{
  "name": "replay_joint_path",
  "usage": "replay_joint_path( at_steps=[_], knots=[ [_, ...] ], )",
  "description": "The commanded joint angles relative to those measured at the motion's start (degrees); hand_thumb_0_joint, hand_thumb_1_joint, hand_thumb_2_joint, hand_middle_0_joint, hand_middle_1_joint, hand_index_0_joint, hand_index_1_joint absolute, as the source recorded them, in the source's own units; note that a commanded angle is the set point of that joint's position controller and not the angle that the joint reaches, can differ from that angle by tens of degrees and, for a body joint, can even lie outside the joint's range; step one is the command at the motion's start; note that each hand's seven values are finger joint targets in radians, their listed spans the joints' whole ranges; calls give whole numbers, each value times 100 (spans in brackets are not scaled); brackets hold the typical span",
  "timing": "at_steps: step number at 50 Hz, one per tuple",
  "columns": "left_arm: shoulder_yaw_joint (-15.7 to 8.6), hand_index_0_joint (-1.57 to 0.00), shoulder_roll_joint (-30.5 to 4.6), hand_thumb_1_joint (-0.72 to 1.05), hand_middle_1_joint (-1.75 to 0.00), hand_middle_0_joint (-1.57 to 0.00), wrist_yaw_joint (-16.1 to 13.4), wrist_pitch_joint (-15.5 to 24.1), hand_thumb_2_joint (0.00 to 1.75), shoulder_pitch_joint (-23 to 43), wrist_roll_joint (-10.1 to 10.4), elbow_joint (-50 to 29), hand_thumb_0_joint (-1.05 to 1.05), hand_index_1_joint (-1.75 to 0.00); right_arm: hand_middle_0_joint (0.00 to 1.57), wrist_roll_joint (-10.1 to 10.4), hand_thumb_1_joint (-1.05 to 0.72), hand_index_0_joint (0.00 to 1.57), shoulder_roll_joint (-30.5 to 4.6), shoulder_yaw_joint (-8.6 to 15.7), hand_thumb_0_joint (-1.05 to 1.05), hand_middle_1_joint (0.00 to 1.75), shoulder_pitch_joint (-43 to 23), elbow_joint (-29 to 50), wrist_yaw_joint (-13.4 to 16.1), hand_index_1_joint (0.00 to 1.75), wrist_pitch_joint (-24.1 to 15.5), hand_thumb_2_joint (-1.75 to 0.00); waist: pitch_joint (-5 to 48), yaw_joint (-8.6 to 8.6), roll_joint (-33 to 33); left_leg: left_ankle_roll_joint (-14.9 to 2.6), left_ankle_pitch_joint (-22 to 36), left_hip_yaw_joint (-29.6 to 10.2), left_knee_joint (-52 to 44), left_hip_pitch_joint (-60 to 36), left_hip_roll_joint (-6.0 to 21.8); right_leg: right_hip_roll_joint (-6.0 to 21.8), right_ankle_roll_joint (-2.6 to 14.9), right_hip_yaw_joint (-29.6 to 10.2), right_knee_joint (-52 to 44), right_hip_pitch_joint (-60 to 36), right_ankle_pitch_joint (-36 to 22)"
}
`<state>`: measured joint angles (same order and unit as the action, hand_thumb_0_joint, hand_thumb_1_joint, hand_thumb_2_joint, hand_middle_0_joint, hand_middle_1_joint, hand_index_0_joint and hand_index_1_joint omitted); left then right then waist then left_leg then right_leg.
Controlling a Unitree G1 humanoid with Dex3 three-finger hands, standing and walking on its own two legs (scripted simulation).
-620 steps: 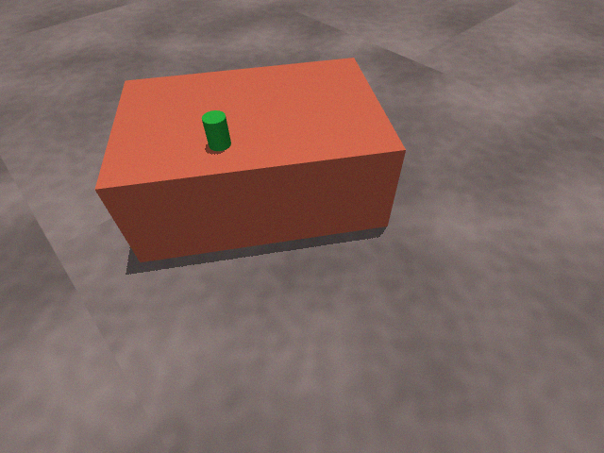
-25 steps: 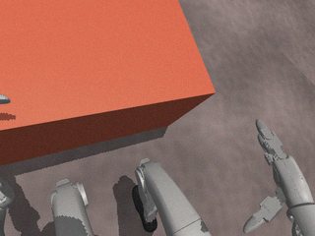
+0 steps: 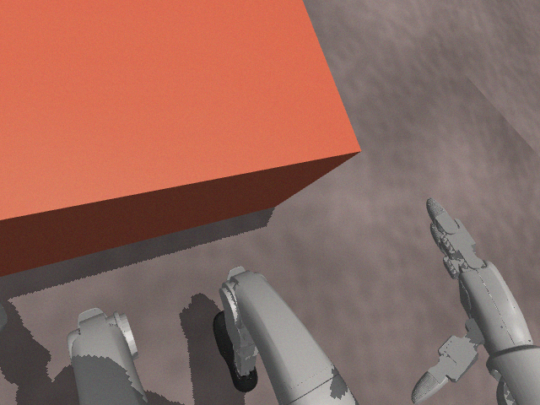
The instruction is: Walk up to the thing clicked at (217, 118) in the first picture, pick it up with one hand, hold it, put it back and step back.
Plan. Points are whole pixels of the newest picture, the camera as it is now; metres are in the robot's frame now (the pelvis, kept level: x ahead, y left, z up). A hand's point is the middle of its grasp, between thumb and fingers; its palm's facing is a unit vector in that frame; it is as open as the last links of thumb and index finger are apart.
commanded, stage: close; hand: left
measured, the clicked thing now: out of the picture +0.58 +0.29 -0.06
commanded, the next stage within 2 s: settle in 0.68 s
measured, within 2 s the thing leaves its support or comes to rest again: leaves its support in 1.04 s
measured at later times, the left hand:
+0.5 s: hand out of the picture +0.57 +0.28 -0.05, palm faces +0.36 -0.93 +0.00, open 12.8 cm
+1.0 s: hand out of the picture +0.56 +0.27 -0.05, palm faces +0.34 -0.94 +0.00, open 11.0 cm
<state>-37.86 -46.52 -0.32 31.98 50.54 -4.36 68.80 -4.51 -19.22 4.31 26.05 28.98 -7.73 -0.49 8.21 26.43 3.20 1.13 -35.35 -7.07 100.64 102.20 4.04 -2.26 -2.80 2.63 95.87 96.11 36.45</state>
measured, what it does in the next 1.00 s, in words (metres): stands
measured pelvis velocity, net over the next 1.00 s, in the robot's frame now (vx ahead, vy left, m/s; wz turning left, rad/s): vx -0.01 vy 0.00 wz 0.00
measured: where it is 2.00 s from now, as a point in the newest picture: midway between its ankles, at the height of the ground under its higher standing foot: (187, 386)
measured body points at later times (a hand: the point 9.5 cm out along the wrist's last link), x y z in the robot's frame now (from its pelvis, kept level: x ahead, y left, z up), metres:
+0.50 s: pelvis -0.01 +0.00 +0.00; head +0.23 +0.11 +0.36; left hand +0.54 +0.33 -0.05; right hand +0.19 -0.23 +0.15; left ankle +0.06 +0.13 -0.50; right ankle +0.06 -0.15 -0.50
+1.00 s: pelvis -0.01 +0.00 +0.01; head +0.22 +0.12 +0.38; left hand +0.54 +0.32 -0.05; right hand +0.19 -0.22 +0.17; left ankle +0.06 +0.13 -0.50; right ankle +0.06 -0.15 -0.50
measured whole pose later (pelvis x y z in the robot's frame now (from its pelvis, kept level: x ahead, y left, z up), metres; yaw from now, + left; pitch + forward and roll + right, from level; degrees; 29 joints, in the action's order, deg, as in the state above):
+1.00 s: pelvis -0.01 +0.00 +0.01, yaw +0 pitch +35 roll -9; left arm -35.5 -47.1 -1.1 28.9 51.4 -5.1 68.5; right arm -1.9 -21.4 7.8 27.8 35.6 -8.2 0.3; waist 7.9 28.6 4.2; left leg 0.8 -34.3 -7.0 99.3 100.8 4.0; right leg -2.4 -3.0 2.5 94.0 94.5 35.1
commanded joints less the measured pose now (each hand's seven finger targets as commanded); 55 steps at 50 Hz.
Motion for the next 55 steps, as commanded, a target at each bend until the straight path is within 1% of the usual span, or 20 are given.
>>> replay_joint_path(
  at_steps=[1,2,8,12,17,25,28,30,33,34,38,40,43,45,47,50,51,53,54,55],
  knots=[
    [122,-41,-1522,-50,-28,-40,107,340,14,1984,3,-1050,0,-27,5,80,52,5,-1204,1168,0,5,655,961,186,5,-194,-5,3594,-42,-2921,-122,1949,135,-1045,-3720,-81,-134,404,62,-985,-1427,-1858],
    [274,-43,-1338,-48,-29,-42,148,276,16,1920,-10,-834,0,-29,5,109,52,5,-1191,1192,0,5,637,912,185,5,-170,-5,3415,-14,-2859,-115,1878,126,-1093,-3676,-85,-140,420,93,-1004,-1306,-1797],
    [261,-47,-1424,-42,-34,-46,165,119,21,2190,6,-1095,0,-33,5,168,53,5,-1171,1107,0,5,589,1158,118,5,-117,-5,3343,-39,-3160,-70,2174,117,-1053,-3951,-54,-156,445,125,-965,-1108,-1850],
    [194,-52,-1709,-37,-38,-51,83,107,26,2260,-49,-1114,0,-38,5,193,53,5,-1169,1118,0,5,500,1135,127,5,-83,-5,3308,-58,-3126,-105,1904,168,-1060,-3662,-72,-141,419,49,-990,-1306,-1765],
    [256,-60,-1695,-31,-47,-59,103,101,34,2098,-49,-752,0,-47,5,224,53,5,-1193,1077,0,5,425,1203,155,5,-74,-5,3143,7,-2936,-126,1758,152,-1030,-3438,-75,-147,392,38,-1015,-1301,-1707],
    [177,-82,-1870,-14,-70,-80,157,74,53,2280,-46,-1241,0,-69,5,271,53,5,-1312,1280,0,5,661,1388,158,5,-52,-5,3431,11,-3434,-25,2005,82,-1208,-4203,-44,-158,452,159,-974,-1109,-1718],
    [290,-91,-1577,-7,-78,-89,140,-1,60,2200,-74,-1173,0,-77,5,267,53,5,-1307,1387,0,5,637,1374,142,5,-54,-5,3339,80,-3425,-14,2188,63,-1188,-4314,-15,-164,459,188,-982,-984,-1752],
    [466,-95,-1281,0,-82,-94,140,-27,64,2106,-62,-931,0,-81,5,260,53,5,-1224,1282,0,5,582,1295,116,5,-68,-5,3105,92,-3306,-42,2036,86,-1166,-4137,-25,-162,448,181,-1024,-946,-1704],
    [505,-102,-1216,5,-94,-101,69,-12,77,2050,-118,-942,0,-93,5,258,53,5,-1250,1267,0,5,544,1420,94,5,-82,-5,3012,82,-3193,-48,1914,97,-1241,-4029,-40,-161,456,201,-1065,-1015,-1661],
    [451,-105,-1418,6,-97,-104,47,-4,81,2043,-165,-1021,0,-97,5,279,53,5,-1218,1220,0,5,516,1417,81,5,-78,-5,3036,-22,-3254,-38,1815,87,-1295,-4083,-35,-156,460,198,-1052,-988,-1575],
    [235,-117,-1554,12,-113,-116,-54,72,97,1924,-117,-1081,0,-113,5,309,54,5,-1291,1321,0,5,519,1662,79,5,-90,-5,3187,-11,-3168,-44,1816,77,-1308,-4072,-43,-165,446,211,-1050,-1181,-1607],
    [348,-117,-1308,20,-121,-117,-77,97,109,1947,-81,-845,0,-123,5,293,53,5,-1182,1235,0,5,573,1410,74,5,-89,-5,3003,40,-3079,-66,1654,92,-1306,-3864,-70,-157,434,191,-1068,-1150,-1551],
    [337,-124,-1356,32,-131,-124,-80,162,124,2046,-32,-1074,0,-133,5,309,53,5,-1294,1406,0,5,466,1445,115,5,-136,-6,3170,50,-3137,-61,1711,87,-1333,-4044,-63,-159,437,188,-1083,-1187,-1596],
    [219,-129,-1583,27,-137,-129,-87,220,129,2235,-5,-1434,0,-139,5,322,53,5,-1284,1368,0,5,529,1566,112,5,-150,-6,3465,10,-3207,-63,1902,102,-1297,-4155,-67,-164,435,176,-1069,-1367,-1739],
    [285,-132,-1414,26,-142,-132,-66,207,132,2189,34,-1340,0,-144,5,314,53,5,-1233,1289,0,5,563,1539,116,5,-137,-6,3468,-13,-3216,-50,2027,105,-1336,-4219,-74,-161,438,182,-1088,-1404,-1816],
    [292,-133,-1562,25,-143,-133,-68,177,134,2288,-35,-1539,0,-145,5,292,53,5,-1220,1266,0,5,550,1485,110,5,-122,-6,3696,-75,-3489,-40,2320,117,-1313,-4586,-64,-156,438,151,-1096,-1460,-1964],
    [148,-135,-1725,22,-146,-135,-90,219,136,2563,-2,-1959,0,-148,5,266,53,5,-1211,1283,0,5,614,1382,116,5,-102,-6,3740,-85,-3572,-25,2282,121,-1344,-4586,-64,-154,443,149,-1104,-1511,-1932],
    [186,-136,-1678,16,-148,-136,-93,171,136,2597,-43,-2011,0,-150,5,237,53,5,-1212,1291,0,5,512,1412,127,5,-84,-6,3719,-116,-3663,-20,2105,145,-1438,-4673,-69,-135,448,124,-1179,-1564,-1805],
    [369,-136,-1425,13,-148,-136,-72,91,136,2445,-55,-1744,0,-150,5,220,53,5,-1153,1273,0,5,550,1266,126,5,-72,-6,3644,-92,-3662,-42,2108,178,-1427,-4702,-78,-140,437,90,-1260,-1590,-1827],
    [220,-136,-1616,13,-148,-136,-88,95,136,2613,-51,-2080,0,-150,5,207,53,5,-1185,1296,0,5,512,1283,135,5,-76,-6,3641,-113,-3673,-44,2016,185,-1458,-4698,-77,-130,436,83,-1309,-1619,-1761]
  ],
)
